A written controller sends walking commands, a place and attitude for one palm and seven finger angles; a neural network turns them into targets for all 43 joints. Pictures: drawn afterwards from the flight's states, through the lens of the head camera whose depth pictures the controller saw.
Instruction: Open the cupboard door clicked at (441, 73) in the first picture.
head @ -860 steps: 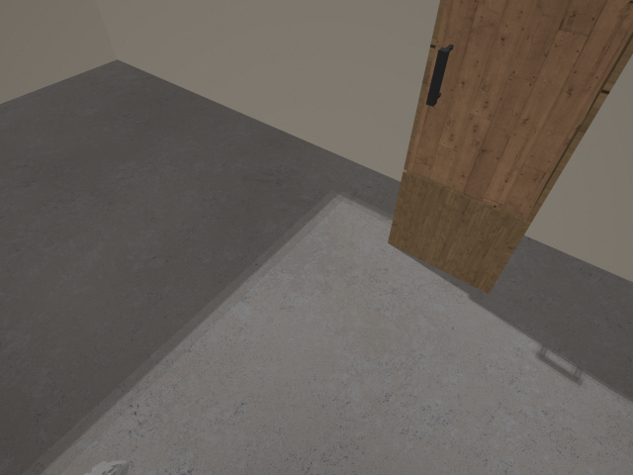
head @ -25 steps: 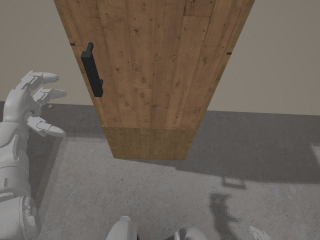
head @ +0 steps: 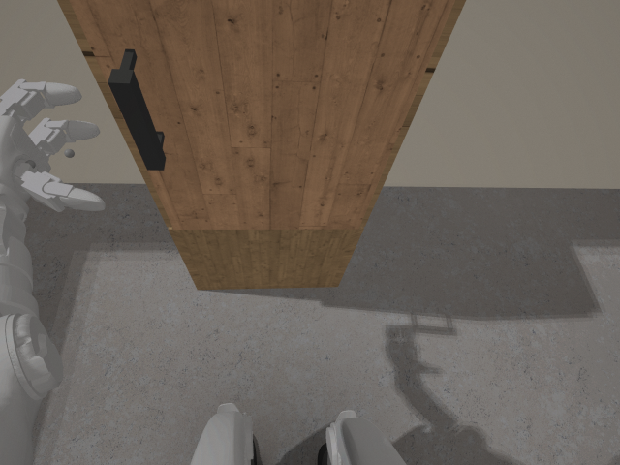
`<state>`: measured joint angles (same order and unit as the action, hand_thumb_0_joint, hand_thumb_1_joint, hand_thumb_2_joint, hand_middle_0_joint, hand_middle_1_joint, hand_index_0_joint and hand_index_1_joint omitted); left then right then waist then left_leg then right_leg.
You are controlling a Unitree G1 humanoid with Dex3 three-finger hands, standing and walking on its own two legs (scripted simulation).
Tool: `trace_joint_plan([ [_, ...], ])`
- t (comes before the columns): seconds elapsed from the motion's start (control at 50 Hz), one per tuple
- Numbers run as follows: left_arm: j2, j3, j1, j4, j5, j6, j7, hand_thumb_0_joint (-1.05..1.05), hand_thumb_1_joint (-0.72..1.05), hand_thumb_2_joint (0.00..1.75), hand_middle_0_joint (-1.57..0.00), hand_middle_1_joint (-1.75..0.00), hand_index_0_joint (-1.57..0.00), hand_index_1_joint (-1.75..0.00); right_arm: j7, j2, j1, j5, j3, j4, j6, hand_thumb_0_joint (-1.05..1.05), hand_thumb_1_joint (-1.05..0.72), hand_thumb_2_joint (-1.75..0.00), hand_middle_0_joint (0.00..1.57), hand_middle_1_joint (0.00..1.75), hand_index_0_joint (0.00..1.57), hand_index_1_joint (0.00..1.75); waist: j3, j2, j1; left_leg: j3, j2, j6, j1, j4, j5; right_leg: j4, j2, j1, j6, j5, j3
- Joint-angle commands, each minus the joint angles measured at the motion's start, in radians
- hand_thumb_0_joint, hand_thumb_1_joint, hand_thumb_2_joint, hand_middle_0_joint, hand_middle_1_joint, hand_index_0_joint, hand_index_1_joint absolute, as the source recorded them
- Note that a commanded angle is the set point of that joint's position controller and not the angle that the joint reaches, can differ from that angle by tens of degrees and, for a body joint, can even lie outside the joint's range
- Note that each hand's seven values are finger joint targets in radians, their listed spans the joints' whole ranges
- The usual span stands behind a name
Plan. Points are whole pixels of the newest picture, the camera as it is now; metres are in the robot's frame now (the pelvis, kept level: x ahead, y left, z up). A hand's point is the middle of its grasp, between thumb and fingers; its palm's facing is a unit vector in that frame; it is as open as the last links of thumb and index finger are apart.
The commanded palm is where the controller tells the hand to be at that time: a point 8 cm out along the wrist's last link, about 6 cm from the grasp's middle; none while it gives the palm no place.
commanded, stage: move the hooked fingers beside the handle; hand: left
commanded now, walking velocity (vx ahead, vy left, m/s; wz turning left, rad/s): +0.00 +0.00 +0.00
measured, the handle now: (143, 114) +0.54 +0.20 +0.08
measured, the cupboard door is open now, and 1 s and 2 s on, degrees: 0 0 0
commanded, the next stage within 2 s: slide the fingers in behind the handle in 0.94 s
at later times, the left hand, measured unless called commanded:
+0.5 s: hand (72, 143) +0.49 +0.27 +0.08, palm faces -0.01 -1.00 -0.01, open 14.0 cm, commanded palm +0.47 +0.31 +0.08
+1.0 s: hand (86, 143) +0.49 +0.26 +0.08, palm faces +0.00 -1.00 -0.02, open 14.0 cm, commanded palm +0.48 +0.30 +0.08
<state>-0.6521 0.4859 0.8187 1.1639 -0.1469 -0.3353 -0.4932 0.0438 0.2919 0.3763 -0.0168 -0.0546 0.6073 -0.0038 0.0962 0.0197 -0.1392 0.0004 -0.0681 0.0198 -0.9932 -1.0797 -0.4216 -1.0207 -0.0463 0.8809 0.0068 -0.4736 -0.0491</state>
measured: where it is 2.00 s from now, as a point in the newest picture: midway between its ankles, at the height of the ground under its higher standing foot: outside the picture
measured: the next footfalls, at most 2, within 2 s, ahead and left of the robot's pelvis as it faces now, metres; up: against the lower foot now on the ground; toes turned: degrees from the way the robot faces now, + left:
none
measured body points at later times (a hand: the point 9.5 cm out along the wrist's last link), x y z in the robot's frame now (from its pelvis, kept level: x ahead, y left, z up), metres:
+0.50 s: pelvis +0.01 +0.01 +0.00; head +0.13 +0.05 +0.43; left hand +0.48 +0.32 +0.09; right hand +0.02 -0.25 -0.10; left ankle +0.05 +0.11 -0.66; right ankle +0.01 -0.12 -0.66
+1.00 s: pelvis +0.01 +0.00 +0.00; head +0.13 +0.03 +0.43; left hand +0.49 +0.31 +0.09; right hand +0.03 -0.27 -0.11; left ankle +0.05 +0.11 -0.66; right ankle +0.01 -0.12 -0.66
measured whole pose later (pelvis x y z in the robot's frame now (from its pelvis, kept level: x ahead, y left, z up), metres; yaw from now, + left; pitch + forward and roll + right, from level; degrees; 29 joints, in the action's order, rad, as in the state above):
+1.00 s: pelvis +0.01 +0.00 +0.00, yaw +0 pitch +21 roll -4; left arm -0.64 0.46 0.86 1.17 -0.12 -0.35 -0.43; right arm 0.03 0.28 0.37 -0.01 -0.06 0.60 -0.06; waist 0.10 0.03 -0.15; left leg 0.01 -0.07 0.02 -1.02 -1.09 -0.43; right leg -1.02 -0.05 0.90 0.00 -0.48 -0.05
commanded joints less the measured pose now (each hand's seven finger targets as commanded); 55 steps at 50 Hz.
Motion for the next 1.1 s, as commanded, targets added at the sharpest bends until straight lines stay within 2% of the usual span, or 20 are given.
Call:
trace_joint_plan([
  [0.0, -0.36, 0.054, 0.438, -0.174, -0.019, -0.076, 0.0, 0.0, -0.5, 0.3, -0.3, -1.2, -0.3, -1.2, 0.016, 0.191, 0.138, -0.002, 0.07, -0.053, 0.007, 0.0, -0.9, -0.9, 0.2, 0.3, 0.2, 0.3, 0.445, 0.134, -0.004, 0.048, 0.03, 0.021, 0.385, 0.103, 0.266, 0.128, -0.02, -0.067, 0.014, 0.247, 0.033],
  [0.06, -0.344, 0.021, 0.481, -0.136, -0.005, -0.056, -0.003, 0.0, -0.5, 0.3, -0.3, -1.2, -0.3, -1.2, 0.017, 0.196, 0.151, -0.002, 0.07, -0.042, -0.001, 0.0, -0.9, -0.9, 0.2, 0.3, 0.2, 0.3, 0.406, 0.133, -0.033, 0.056, 0.024, 0.023, 0.378, 0.102, 0.231, 0.137, -0.02, -0.012, 0.012, 0.203, 0.029],
  [0.1, -0.363, 0.026, 0.535, -0.158, -0.006, -0.058, -0.004, 0.0, -0.5, 0.3, -0.3, -1.2, -0.3, -1.2, 0.019, 0.2, 0.16, 0.001, 0.069, -0.039, -0.002, 0.0, -0.9, -0.9, 0.2, 0.3, 0.2, 0.3, 0.457, 0.16, -0.037, 0.06, 0.023, 0.022, 0.402, 0.092, 0.257, 0.127, -0.02, -0.006, 0.012, 0.216, 0.027],
  [0.12, -0.386, 0.045, 0.535, -0.152, -0.002, -0.059, -0.001, 0.0, -0.5, 0.3, -0.3, -1.2, -0.3, -1.2, 0.02, 0.201, 0.168, 0.004, 0.069, -0.036, -0.003, 0.0, -0.9, -0.9, 0.2, 0.3, 0.2, 0.3, 0.471, 0.177, -0.027, 0.068, 0.022, 0.019, 0.417, 0.09, 0.276, 0.122, -0.021, -0.002, 0.016, 0.222, 0.024],
  [0.2, -0.344, 0.043, 0.441, -0.183, -0.01, -0.059, -0.004, 0.0, -0.5, 0.3, -0.3, -1.2, -0.3, -1.2, 0.006, 0.199, 0.182, 0.01, 0.076, -0.044, -0.018, 0.0, -0.9, -0.9, 0.2, 0.3, 0.2, 0.3, 0.533, 0.204, -0.003, 0.076, 0.018, 0.009, 0.511, 0.096, 0.371, 0.115, -0.026, 0.01, 0.02, 0.265, 0.005],
  [0.26, -0.331, 0.042, 0.414, -0.171, -0.012, -0.039, 0.006, 0.0, -0.5, 0.3, -0.3, -1.2, -0.3, -1.2, 0.002, 0.198, 0.179, 0.007, 0.076, -0.055, -0.031, 0.0, -0.9, -0.9, 0.2, 0.3, 0.2, 0.3, 0.474, 0.147, -0.006, 0.065, 0.023, 0.017, 0.45, 0.106, 0.332, 0.129, -0.027, -0.016, 0.015, 0.261, 0.006],
  [0.3, -0.365, 0.07, 0.423, -0.223, -0.012, -0.051, 0.016, 0.0, -0.5, 0.3, -0.3, -1.2, -0.3, -1.2, 0.001, 0.199, 0.178, 0.009, 0.078, -0.061, -0.036, 0.0, -0.9, -0.9, 0.2, 0.3, 0.2, 0.3, 0.51, 0.164, 0.004, 0.066, 0.022, 0.015, 0.476, 0.106, 0.358, 0.123, -0.028, -0.028, 0.016, 0.278, 0.005],
  [0.4, -0.297, 0.04, 0.419, -0.291, -0.018, -0.086, 0.04, 0.0, -0.5, 0.3, -0.3, -1.2, -0.3, -1.2, -0.006, 0.188, 0.167, 0.009, 0.084, -0.059, -0.041, 0.0, -0.9, -0.9, 0.2, 0.3, 0.2, 0.3, 0.506, 0.214, -0.001, 0.081, 0.016, 0.002, 0.57, 0.119, 0.391, 0.132, -0.035, 0.015, 0.023, 0.264, -0.007],
  [0.46, -0.247, -0.004, 0.435, -0.242, -0.011, -0.071, 0.048, 0.0, -0.5, 0.3, -0.3, -1.2, -0.3, -1.2, -0.004, 0.188, 0.163, 0.008, 0.083, -0.046, -0.043, 0.0, -0.9, -0.9, 0.2, 0.3, 0.2, 0.3, 0.427, 0.185, -0.023, 0.088, 0.015, 0.003, 0.54, 0.138, 0.315, 0.147, -0.031, 0.046, 0.021, 0.212, -0.012],
  [0.5, -0.265, 0.012, 0.434, -0.234, -0.01, -0.072, 0.054, 0.0, -0.5, 0.3, -0.3, -1.2, -0.3, -1.2, 0.001, 0.192, 0.164, 0.009, 0.082, -0.044, -0.042, 0.0, -0.9, -0.9, 0.2, 0.3, 0.2, 0.3, 0.442, 0.19, -0.014, 0.094, 0.016, 0.0, 0.553, 0.143, 0.329, 0.144, -0.03, 0.04, 0.024, 0.216, -0.013],
  [0.52, -0.228, -0.02, 0.436, -0.227, -0.008, -0.069, 0.055, 0.0, -0.5, 0.3, -0.3, -1.2, -0.3, -1.2, -0.001, 0.187, 0.161, 0.009, 0.081, -0.045, -0.04, 0.0, -0.9, -0.9, 0.2, 0.3, 0.2, 0.3, 0.433, 0.185, -0.024, 0.096, 0.017, 0.001, 0.552, 0.143, 0.315, 0.146, -0.029, 0.052, 0.023, 0.207, -0.014],
  [0.58, -0.215, -0.024, 0.45, -0.227, -0.012, -0.078, 0.063, 0.0, -0.5, 0.3, -0.3, -1.2, -0.3, -1.2, 0.0, 0.185, 0.16, 0.012, 0.078, -0.044, -0.037, 0.0, -0.9, -0.9, 0.2, 0.3, 0.2, 0.3, 0.428, 0.175, -0.025, 0.098, 0.018, 0.002, 0.553, 0.139, 0.33, 0.141, -0.029, 0.051, 0.027, 0.218, -0.015],
  [0.66, -0.234, -0.019, 0.458, -0.202, -0.002, -0.079, 0.072, 0.0, -0.5, 0.3, -0.3, -1.2, -0.3, -1.2, 0.001, 0.185, 0.151, 0.011, 0.077, -0.045, -0.04, 0.0, -0.9, -0.9, 0.2, 0.3, 0.2, 0.3, 0.425, 0.15, -0.027, 0.088, 0.02, 0.005, 0.512, 0.131, 0.312, 0.139, -0.024, 0.029, 0.02, 0.224, -0.006],
  [0.72, -0.274, 0.016, 0.426, -0.199, 0.001, -0.086, 0.073, 0.0, -0.5, 0.3, -0.3, -1.2, -0.3, -1.2, 0.002, 0.185, 0.148, 0.011, 0.076, -0.056, -0.041, 0.0, -0.9, -0.9, 0.2, 0.3, 0.2, 0.3, 0.464, 0.152, -0.007, 0.079, 0.024, 0.005, 0.505, 0.119, 0.339, 0.128, -0.024, -0.003, 0.021, 0.254, -0.001],
  [0.78, -0.238, -0.011, 0.465, -0.248, -0.005, -0.097, 0.073, 0.0, -0.5, 0.3, -0.3, -1.2, -0.3, -1.2, -0.002, 0.178, 0.144, 0.011, 0.076, -0.058, -0.04, 0.0, -0.9, -0.9, 0.2, 0.3, 0.2, 0.3, 0.474, 0.178, -0.015, 0.079, 0.024, 0.005, 0.529, 0.112, 0.364, 0.122, -0.027, 0.002, 0.023, 0.268, -0.002],
  [0.8, -0.262, 0.009, 0.444, -0.227, -0.003, -0.094, 0.075, 0.0, -0.5, 0.3, -0.3, -1.2, -0.3, -1.2, -0.002, 0.183, 0.144, 0.01, 0.077, -0.057, -0.043, 0.0, -0.9, -0.9, 0.2, 0.3, 0.2, 0.3, 0.483, 0.162, -0.009, 0.079, 0.024, 0.005, 0.521, 0.113, 0.348, 0.127, -0.026, -0.006, 0.02, 0.262, 0.001],
  [0.86, -0.267, -0.004, 0.462, -0.186, -0.001, -0.075, 0.071, 0.0, -0.5, 0.3, -0.3, -1.2, -0.3, -1.2, 0.004, 0.183, 0.139, 0.003, 0.072, -0.056, -0.044, 0.0, -0.9, -0.9, 0.2, 0.3, 0.2, 0.3, 0.418, 0.126, -0.027, 0.063, 0.029, 0.016, 0.428, 0.113, 0.274, 0.138, -0.022, -0.026, 0.013, 0.24, 0.012],
  [1.0, -0.317, 0.035, 0.46, -0.238, -0.011, -0.095, 0.052, 0.0, -0.5, 0.3, -0.3, -1.2, -0.3, -1.2, 0.007, 0.182, 0.148, 0.006, 0.073, -0.048, -0.039, 0.0, -0.9, -0.9, 0.2, 0.3, 0.2, 0.3, 0.523, 0.175, -0.007, 0.058, 0.029, 0.014, 0.47, 0.09, 0.355, 0.119, -0.025, -0.065, 0.016, 0.312, 0.021],
  [1.06, -0.245, -0.022, 0.437, -0.185, -0.016, -0.067, 0.04, 0.0, -0.5, 0.3, -0.3, -1.2, -0.3, -1.2, 0.004, 0.177, 0.145, 0.0, 0.071, -0.045, -0.041, 0.0, -0.9, -0.9, 0.2, 0.3, 0.2, 0.3, 0.438, 0.134, -0.027, 0.051, 0.031, 0.021, 0.416, 0.097, 0.297, 0.138, -0.025, -0.051, 0.011, 0.281, 0.022],
  [1.08, -0.248, -0.009, 0.441, -0.202, -0.026, -0.071, 0.04, 0.0, -0.5, 0.3, -0.3, -1.2, -0.3, -1.2, 0.005, 0.177, 0.148, 0.002, 0.073, -0.046, -0.039, 0.0, -0.9, -0.9, 0.2, 0.3, 0.2, 0.3, 0.452, 0.14, -0.023, 0.05, 0.033, 0.023, 0.426, 0.093, 0.314, 0.134, -0.027, -0.058, 0.015, 0.297, 0.022],
])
